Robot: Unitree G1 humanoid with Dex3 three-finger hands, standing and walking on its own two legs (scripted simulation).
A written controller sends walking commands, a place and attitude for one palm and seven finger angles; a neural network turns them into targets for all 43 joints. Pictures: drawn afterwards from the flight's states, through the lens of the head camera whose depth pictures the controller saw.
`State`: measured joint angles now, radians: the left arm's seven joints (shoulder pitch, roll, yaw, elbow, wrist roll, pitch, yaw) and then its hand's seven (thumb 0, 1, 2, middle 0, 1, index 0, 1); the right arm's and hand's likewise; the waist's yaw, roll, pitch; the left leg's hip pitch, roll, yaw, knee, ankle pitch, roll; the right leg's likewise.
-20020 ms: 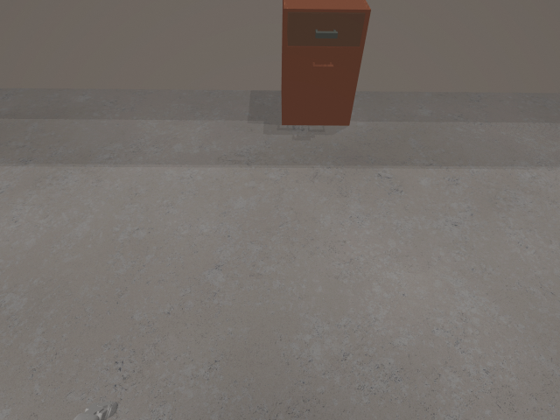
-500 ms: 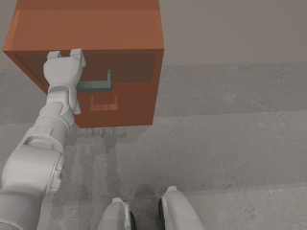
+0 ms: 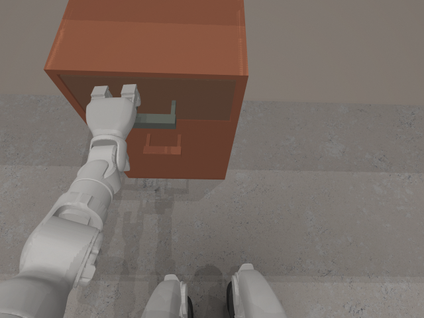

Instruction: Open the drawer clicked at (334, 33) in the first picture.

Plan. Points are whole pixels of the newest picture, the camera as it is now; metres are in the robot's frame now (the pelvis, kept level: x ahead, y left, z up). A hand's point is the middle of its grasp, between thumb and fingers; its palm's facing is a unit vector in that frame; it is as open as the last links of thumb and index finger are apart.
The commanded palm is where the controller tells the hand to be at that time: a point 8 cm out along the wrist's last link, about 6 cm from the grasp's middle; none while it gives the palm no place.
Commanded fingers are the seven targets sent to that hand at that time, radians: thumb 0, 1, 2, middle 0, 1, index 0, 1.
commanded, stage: re-aim the fingers above the handle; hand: left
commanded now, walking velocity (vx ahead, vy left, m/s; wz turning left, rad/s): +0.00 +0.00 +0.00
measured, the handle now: (153, 112) +0.57 +0.11 -0.10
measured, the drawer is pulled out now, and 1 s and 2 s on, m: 0.00 0.00 0.00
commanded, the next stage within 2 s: lower the fingers behind the handle in 0.64 s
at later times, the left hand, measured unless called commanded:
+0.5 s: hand (124, 137) +0.48 +0.16 -0.05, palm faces -0.09 -0.03 -1.00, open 13.8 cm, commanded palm +0.48 +0.14 +0.02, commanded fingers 0.00 -0.50 0.30 -0.30 -1.20 -0.30 -1.20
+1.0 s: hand (135, 140) +0.48 +0.14 -0.06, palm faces -0.12 -0.03 -0.99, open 13.9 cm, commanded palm +0.47 +0.14 -0.01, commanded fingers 0.00 -0.50 0.30 -0.30 -1.20 -0.30 -1.20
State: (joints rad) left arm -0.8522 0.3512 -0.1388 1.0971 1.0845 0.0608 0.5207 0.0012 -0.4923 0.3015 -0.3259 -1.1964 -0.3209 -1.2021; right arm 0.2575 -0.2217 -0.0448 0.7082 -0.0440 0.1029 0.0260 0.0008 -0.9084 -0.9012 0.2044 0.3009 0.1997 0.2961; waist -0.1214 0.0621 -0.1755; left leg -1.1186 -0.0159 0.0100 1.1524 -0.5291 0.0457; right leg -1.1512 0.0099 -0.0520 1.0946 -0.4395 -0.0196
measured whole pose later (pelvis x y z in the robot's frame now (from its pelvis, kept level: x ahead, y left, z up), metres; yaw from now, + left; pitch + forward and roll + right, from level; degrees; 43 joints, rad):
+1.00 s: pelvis +0.01 -0.01 -0.01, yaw +0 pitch +30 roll +0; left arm -0.76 0.37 -0.09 1.05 1.13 -0.07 0.47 0.00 -0.49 0.30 -0.33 -1.20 -0.31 -1.20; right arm 0.33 -0.23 -0.04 0.70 -0.05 0.08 0.00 0.00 -0.91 -0.90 0.20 0.30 0.20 0.30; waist -0.13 0.05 -0.20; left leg -1.14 0.00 0.02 1.17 -0.55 0.03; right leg -1.20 0.02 -0.04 1.13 -0.46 -0.04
